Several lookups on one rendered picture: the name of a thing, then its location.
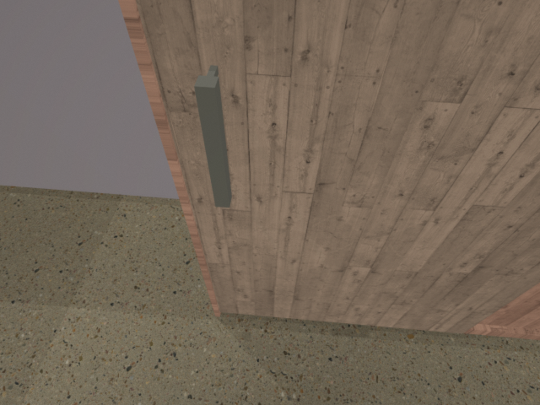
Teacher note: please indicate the wardrobe door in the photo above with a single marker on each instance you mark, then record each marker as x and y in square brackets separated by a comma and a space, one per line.
[524, 311]
[384, 155]

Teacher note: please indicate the handle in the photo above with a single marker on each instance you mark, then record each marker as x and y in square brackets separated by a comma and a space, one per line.
[209, 106]

